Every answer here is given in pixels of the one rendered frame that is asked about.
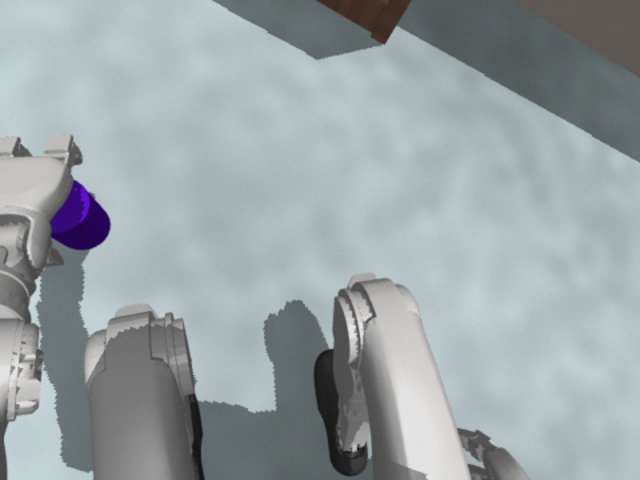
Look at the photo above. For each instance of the left robot hand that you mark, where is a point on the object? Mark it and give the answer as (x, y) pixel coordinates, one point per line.
(38, 183)

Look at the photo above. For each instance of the left robot arm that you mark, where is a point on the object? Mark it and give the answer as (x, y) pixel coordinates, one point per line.
(24, 243)

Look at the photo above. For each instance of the can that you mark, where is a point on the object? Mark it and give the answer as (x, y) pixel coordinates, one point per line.
(81, 223)

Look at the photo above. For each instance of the right robot hand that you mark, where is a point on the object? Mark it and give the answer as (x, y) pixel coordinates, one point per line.
(498, 462)

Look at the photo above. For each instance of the left robot foot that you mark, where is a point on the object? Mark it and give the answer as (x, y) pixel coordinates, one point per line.
(198, 434)

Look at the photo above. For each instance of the right robot foot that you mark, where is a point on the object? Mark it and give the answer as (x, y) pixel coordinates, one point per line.
(345, 462)

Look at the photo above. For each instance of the bookshelf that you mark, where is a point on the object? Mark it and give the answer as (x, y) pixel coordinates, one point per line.
(379, 17)

